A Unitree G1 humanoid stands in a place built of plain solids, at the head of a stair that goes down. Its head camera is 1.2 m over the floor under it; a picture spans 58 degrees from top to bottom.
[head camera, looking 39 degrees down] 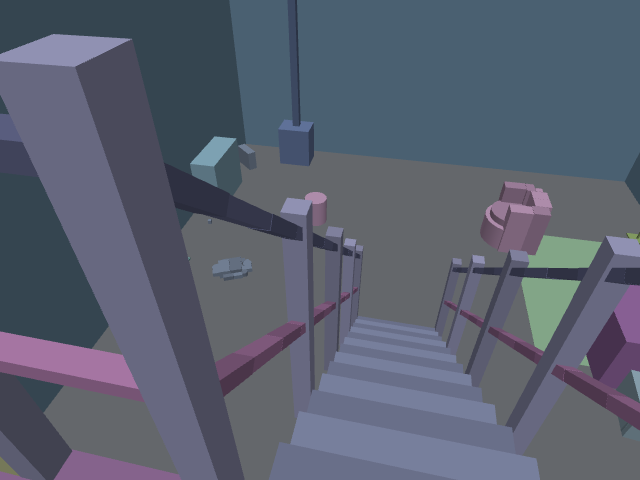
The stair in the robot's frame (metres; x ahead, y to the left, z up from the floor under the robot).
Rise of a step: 0.21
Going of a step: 0.23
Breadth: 0.90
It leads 12 degrees to the right of straight ahead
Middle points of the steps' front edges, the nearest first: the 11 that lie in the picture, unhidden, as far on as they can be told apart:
0.82 -0.35 -0.42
1.05 -0.40 -0.63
1.28 -0.45 -0.84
1.51 -0.50 -1.05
1.73 -0.55 -1.26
1.96 -0.60 -1.47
2.19 -0.64 -1.68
2.42 -0.69 -1.89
2.65 -0.74 -2.10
2.87 -0.79 -2.31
3.10 -0.84 -2.52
